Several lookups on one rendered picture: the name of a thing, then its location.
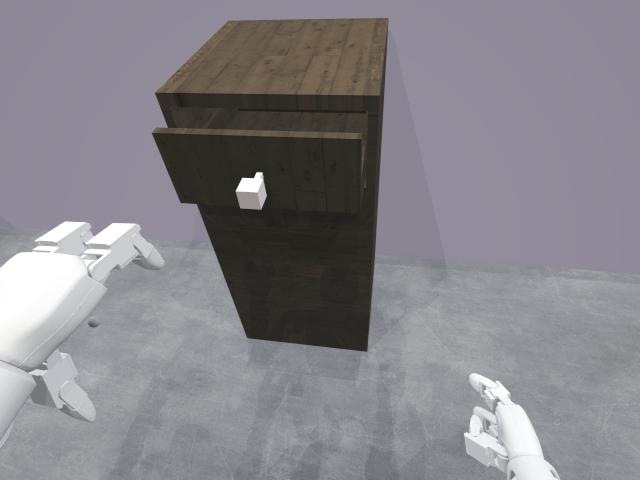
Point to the drawer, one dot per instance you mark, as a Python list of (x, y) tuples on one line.
[(312, 160)]

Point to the left robot hand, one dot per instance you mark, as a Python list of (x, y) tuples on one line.
[(45, 295)]

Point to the robot left forearm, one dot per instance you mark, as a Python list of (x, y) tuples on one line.
[(16, 385)]

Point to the robot right forearm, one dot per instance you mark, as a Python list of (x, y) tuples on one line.
[(530, 468)]

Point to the handle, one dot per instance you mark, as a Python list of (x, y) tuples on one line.
[(251, 192)]

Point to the cabinet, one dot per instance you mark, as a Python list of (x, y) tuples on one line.
[(295, 276)]

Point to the right robot hand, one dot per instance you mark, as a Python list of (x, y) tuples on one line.
[(511, 432)]

